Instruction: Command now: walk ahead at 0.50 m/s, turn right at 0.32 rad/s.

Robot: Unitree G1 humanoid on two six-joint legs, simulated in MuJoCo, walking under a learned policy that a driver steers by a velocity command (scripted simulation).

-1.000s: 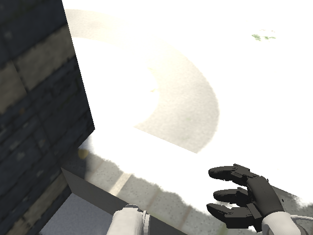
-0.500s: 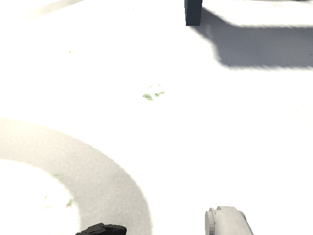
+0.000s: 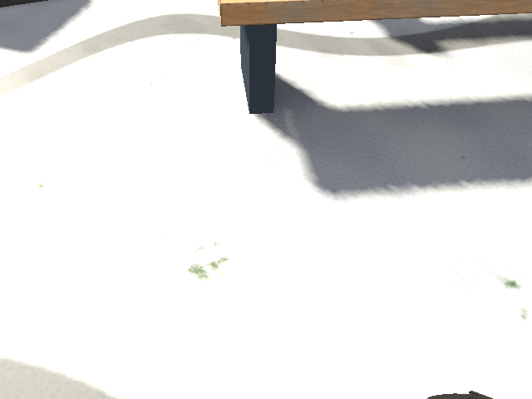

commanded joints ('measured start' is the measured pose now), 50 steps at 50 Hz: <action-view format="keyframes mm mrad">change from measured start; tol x32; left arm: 1 -12 204 56 -65 -23 -17 -13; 33 -572 27 40 -373 -83 92 22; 40 56 232 112 -218 -49 90 56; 50 -169 219 99 -288 -50 58 82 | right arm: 1 -60 -66 -17 -66 11 11 10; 7 469 -197 -88 63 21 -44 -20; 30 535 -44 -71 220 54 -13 -102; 50 48 -57 -78 -73 45 -27 -99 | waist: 1 -19 -85 127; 6 -93 253 -355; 9 -177 140 64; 32 -174 59 253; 40 70 -168 -279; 50 -70 -61 99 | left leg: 1 355 -33 72 -258 20 -35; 5 770 -9 52 -366 89 168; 7 1281 262 -666 -723 -240 423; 9 942 211 -489 -773 -572 250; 12 763 176 -298 -832 -218 295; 30 959 143 160 -871 110 160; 36 1025 149 240 -501 915 141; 38 544 61 241 14 430 82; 39 151 -157 135 416 -494 23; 50 334 -43 42 -231 16 2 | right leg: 1 -173 -240 186 -212 209 -183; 5 -36 -173 137 126 556 -49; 7 -587 54 -15 644 -211 42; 9 -749 -64 2 844 85 -31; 23 -667 -189 -6 321 659 5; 32 -492 -163 -170 30 354 -44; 37 128 -37 -227 -113 336 -148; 39 838 -478 594 -200 394 -440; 50 -112 -193 80 -379 417 -213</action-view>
